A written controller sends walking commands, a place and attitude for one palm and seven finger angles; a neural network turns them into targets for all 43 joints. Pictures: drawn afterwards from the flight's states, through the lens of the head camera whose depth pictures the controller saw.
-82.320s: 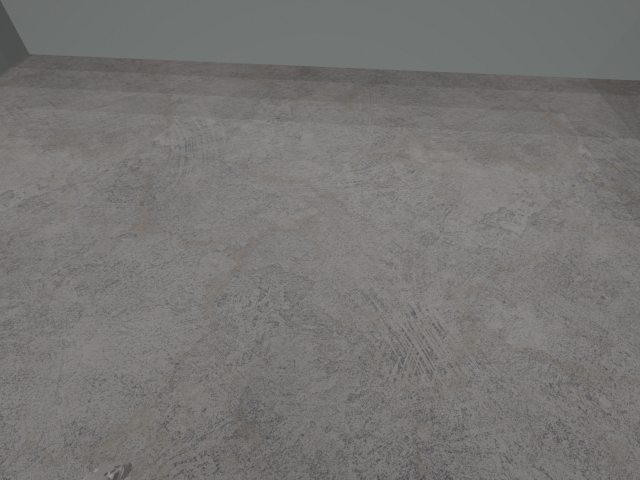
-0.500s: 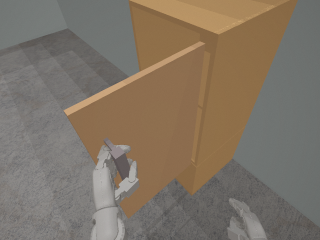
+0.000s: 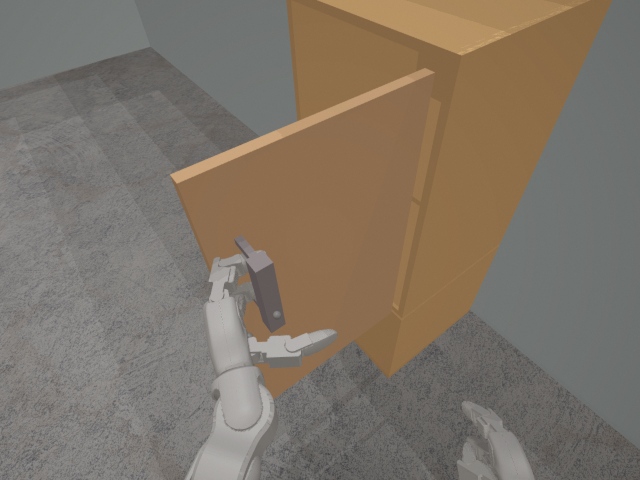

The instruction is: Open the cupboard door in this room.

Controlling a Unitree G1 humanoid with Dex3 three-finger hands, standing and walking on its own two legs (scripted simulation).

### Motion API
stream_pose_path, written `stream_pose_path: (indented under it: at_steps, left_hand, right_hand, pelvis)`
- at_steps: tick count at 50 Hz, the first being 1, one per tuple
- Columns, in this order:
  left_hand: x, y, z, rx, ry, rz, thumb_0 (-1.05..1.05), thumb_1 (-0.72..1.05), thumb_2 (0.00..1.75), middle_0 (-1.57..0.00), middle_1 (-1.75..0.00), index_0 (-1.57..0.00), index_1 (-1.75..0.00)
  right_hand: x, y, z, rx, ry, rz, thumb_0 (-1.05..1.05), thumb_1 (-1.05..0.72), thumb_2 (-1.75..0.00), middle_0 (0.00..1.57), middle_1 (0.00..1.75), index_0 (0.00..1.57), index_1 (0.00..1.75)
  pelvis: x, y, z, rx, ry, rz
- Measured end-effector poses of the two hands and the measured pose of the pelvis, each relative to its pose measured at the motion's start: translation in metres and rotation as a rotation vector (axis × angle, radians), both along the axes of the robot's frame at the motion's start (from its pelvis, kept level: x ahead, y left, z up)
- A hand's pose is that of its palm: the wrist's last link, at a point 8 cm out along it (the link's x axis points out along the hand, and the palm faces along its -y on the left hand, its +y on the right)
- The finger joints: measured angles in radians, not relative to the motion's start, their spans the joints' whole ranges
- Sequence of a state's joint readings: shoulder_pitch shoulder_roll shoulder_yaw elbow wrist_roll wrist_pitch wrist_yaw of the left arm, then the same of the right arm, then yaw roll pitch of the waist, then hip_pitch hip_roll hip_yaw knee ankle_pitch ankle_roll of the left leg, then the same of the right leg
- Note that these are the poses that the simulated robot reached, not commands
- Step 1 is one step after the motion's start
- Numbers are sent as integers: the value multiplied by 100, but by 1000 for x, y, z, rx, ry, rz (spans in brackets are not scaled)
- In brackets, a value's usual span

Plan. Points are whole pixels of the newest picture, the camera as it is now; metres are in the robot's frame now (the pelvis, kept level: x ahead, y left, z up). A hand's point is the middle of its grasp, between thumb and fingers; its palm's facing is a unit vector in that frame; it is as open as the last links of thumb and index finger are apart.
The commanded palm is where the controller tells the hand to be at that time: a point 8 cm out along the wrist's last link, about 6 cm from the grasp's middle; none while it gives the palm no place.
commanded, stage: open thumb and fingers to let go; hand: left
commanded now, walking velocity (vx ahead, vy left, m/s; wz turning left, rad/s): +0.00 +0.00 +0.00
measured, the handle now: (258, 284) +0.34 +0.10 +0.08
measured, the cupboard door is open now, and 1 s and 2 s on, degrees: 90 89 89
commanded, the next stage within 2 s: slide the hand sideways off the handle in 0.30 s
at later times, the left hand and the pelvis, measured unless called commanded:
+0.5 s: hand (274, 316) +0.29 +0.08 +0.08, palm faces +0.15 -0.99 -0.04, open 15.7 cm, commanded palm +0.24 +0.11 +0.08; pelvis -0.01 +0.02 +0.00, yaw +0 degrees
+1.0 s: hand (251, 350) +0.25 +0.10 +0.08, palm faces -0.03 -1.00 +0.00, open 16.3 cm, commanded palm +0.21 +0.15 +0.08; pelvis +0.02 +0.02 -0.01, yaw -2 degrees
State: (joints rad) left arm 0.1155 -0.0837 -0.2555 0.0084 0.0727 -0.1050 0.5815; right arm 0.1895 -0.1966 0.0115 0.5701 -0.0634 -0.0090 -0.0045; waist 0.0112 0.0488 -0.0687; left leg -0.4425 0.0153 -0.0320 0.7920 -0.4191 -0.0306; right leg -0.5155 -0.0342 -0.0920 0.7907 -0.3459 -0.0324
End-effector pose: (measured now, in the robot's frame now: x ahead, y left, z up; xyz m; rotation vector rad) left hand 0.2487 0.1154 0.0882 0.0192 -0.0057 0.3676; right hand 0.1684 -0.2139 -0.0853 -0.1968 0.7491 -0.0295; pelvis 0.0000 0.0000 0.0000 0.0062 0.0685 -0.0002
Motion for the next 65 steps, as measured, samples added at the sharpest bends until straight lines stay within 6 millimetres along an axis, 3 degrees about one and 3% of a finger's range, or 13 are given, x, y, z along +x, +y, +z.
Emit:
stream_pose_path:
  at_steps: [8, 17, 21, 28, 31, 42, 56, 65]
  left_hand:
    - [7, 1, -1, -5, 4, -20, -1, -46, 32, -27, -98, -26, -98]
    - [12, -1, 0, -3, 8, -48, -1, -50, 31, -26, -61, -24, -62]
    - [14, 3, 0, -8, 11, -42, -1, -50, 30, -31, -56, -30, -58]
    - [5, 18, -2, 39, -22, -401, -1, -50, 30, -23, -42, -16, -44]
    - [3, 20, -3, -3, -22, -480, -1, -50, 30, -19, -37, -13, -38]
    - [-7, 19, -8, -35, 9, -435, -1, -50, 30, -14, -31, -15, -31]
    - [-35, 43, -7, -18, 21, -387, -1, -50, 30, -15, -30, -15, -31]
    - [-46, 60, -11, -2, 40, -375, -1, -50, 30, -15, -30, -15, -30]
  right_hand:
    - [-6, 16, -1, 7, 14, 4, 1, -90, -90, 20, 30, 20, 30]
    - [0, 30, -1, 15, 25, 21, 1, -90, -90, 20, 30, 20, 30]
    - [4, 33, 1, 13, 31, 27, 1, -90, -90, 20, 30, 20, 30]
    - [-1, 28, 5, -2, 0, 18, 1, -90, -90, 20, 30, 20, 30]
    - [-5, 25, 5, 1, -23, 0, 1, -90, -90, 20, 30, 20, 30]
    - [-4, 24, 7, 12, -50, -9, 1, -90, -90, 20, 30, 20, 30]
    - [21, 20, 7, 14, -117, 13, 1, -90, -90, 20, 30, 20, 30]
    - [26, 13, 5, 2, -138, 7, 1, -90, -90, 20, 30, 20, 30]
  pelvis:
    - [-5, 11, -1, -2, 1, -10]
    - [-8, 18, -2, -5, -1, -12]
    - [-7, 19, -1, -5, 2, -13]
    - [-5, 21, -1, -7, 1, -4]
    - [-3, 23, -2, -9, 1, -7]
    - [8, 24, -4, -1, 29, -28]
    - [21, 18, -11, -7, 58, -17]
    - [22, 14, -16, -9, 73, -11]
